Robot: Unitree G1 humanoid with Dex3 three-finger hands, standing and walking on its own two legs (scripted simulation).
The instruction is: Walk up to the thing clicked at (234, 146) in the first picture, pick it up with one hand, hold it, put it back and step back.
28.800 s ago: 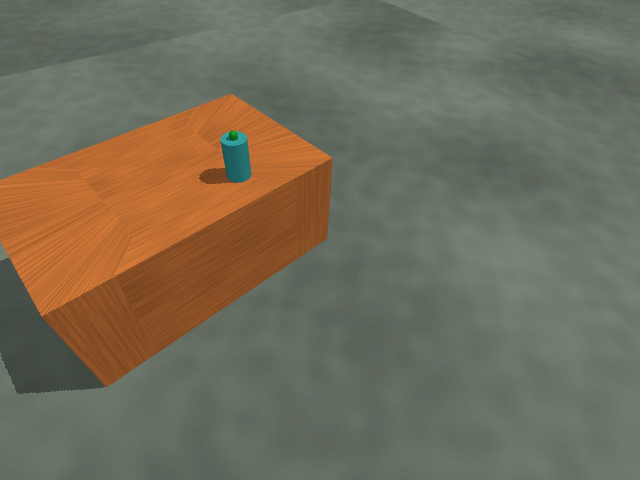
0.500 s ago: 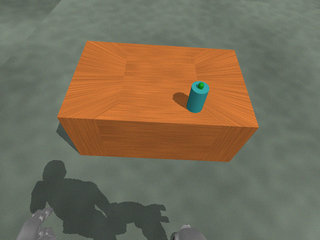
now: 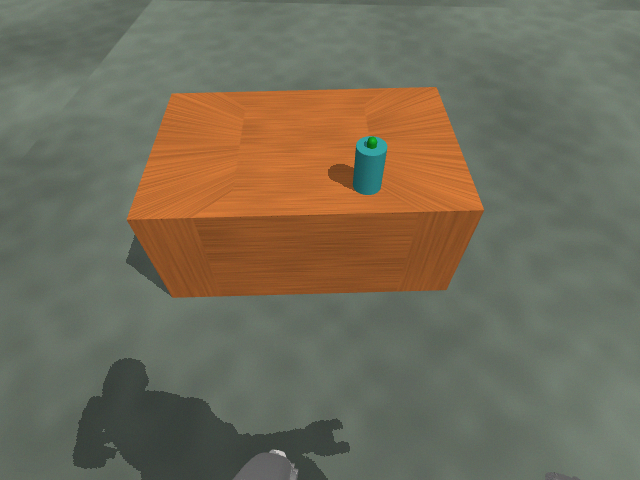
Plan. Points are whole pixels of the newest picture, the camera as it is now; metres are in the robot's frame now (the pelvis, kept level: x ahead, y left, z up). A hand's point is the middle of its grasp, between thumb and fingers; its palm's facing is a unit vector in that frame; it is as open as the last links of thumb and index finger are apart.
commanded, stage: step back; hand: right
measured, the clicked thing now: (369, 162) +0.94 -0.11 -0.26
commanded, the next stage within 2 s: stand in 1.60 s
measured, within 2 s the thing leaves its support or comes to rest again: neither
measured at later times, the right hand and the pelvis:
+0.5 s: hand out of the picture -0.04 -0.29 -0.13, palm faces -0.06 +0.90 -0.43, open 7.4 cm; pelvis -0.17 -0.02 -0.01, yaw +0 degrees
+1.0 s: hand out of the picture -0.13 -0.28 -0.14, palm faces -0.08 +0.93 -0.36, open 7.4 cm; pelvis -0.21 -0.03 +0.01, yaw +3 degrees
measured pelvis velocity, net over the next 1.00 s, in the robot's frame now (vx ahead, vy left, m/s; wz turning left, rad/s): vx -0.21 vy -0.03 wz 0.06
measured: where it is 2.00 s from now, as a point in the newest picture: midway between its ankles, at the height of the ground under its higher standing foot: outside the picture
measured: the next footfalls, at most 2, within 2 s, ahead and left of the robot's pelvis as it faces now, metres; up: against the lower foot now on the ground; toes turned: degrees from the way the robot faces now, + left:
left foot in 0.16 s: -0.03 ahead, +0.12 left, +0.00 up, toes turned +3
right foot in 0.50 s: -0.17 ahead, -0.15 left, +0.00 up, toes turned +2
